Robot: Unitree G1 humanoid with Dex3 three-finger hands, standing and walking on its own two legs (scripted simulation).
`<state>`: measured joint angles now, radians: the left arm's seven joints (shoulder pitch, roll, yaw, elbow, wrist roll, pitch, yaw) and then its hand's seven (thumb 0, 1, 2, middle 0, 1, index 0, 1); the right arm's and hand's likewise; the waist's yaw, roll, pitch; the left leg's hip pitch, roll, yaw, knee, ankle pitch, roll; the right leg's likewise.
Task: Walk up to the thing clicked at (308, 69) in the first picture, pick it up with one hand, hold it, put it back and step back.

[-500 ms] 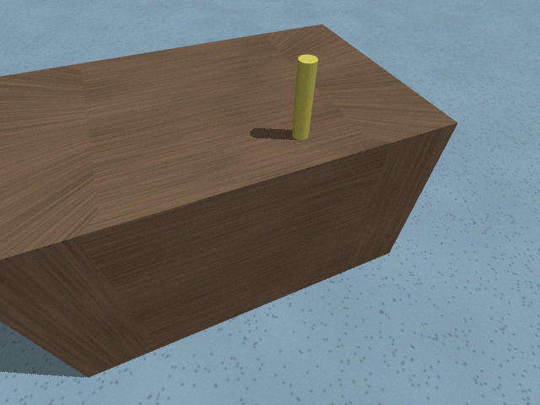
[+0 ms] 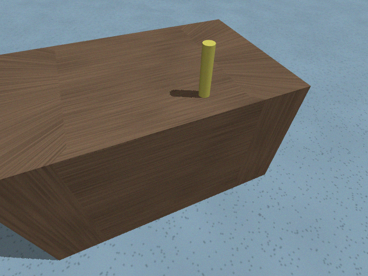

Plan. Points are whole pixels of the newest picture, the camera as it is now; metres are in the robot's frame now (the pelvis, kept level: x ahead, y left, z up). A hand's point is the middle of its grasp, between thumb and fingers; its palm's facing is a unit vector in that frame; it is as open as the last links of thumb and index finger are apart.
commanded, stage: stand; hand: right
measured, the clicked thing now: (206, 71) +0.80 -0.08 +0.02
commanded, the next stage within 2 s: walk up in 0.62 s
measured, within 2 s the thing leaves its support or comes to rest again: neither
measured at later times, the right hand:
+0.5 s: hand out of the picture +0.08 -0.25 -0.16, palm faces -0.04 +0.94 -0.34, open 7.4 cm
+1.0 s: hand out of the picture +0.13 -0.34 -0.16, palm faces -0.21 +0.90 -0.38, open 7.4 cm
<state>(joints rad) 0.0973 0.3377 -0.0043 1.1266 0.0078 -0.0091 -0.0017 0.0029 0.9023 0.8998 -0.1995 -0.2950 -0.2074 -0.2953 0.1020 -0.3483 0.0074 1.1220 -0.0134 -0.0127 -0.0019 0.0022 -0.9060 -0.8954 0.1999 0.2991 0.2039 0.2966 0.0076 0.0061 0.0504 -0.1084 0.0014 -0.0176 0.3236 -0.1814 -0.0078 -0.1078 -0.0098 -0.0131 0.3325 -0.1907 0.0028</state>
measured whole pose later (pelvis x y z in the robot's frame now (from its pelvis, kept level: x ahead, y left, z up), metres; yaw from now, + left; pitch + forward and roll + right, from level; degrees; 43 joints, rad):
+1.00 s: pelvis +0.06 -0.07 -0.01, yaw +10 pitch -3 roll +1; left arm 0.27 0.39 0.10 0.88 0.04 -0.03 -0.05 0.00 0.90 0.90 -0.20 -0.29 -0.21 -0.30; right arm 0.34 -0.41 -0.07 0.95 -0.03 -0.01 0.01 0.01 -0.91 -0.90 0.20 0.30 0.20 0.30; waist 0.03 0.02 0.07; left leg -0.40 -0.01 -0.06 1.01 -0.39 0.03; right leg -0.16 -0.01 -0.07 0.52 -0.31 -0.04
